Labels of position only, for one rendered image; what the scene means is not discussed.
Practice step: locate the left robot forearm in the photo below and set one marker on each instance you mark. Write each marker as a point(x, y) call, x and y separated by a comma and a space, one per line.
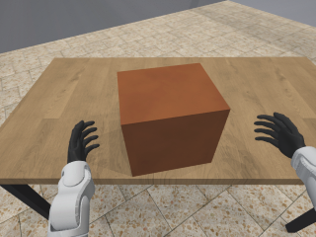
point(69, 213)

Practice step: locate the left robot hand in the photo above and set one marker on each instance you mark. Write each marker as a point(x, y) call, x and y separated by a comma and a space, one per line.
point(77, 150)

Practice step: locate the right robot forearm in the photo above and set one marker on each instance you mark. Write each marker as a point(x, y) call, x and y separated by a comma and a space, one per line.
point(303, 162)

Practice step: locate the table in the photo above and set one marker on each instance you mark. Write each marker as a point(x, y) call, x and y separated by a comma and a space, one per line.
point(34, 139)

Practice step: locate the right robot hand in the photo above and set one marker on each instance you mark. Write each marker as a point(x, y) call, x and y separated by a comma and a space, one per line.
point(285, 134)

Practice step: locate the carton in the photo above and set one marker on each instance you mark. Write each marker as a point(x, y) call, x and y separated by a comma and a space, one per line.
point(171, 117)

